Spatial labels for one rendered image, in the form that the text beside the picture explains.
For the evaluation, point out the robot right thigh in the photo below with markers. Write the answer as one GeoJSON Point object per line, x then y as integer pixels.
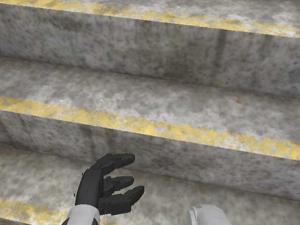
{"type": "Point", "coordinates": [206, 214]}

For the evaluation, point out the robot left hand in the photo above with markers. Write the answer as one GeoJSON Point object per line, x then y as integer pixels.
{"type": "Point", "coordinates": [96, 191]}

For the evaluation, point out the robot left forearm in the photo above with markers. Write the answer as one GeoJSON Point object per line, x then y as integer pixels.
{"type": "Point", "coordinates": [82, 214]}

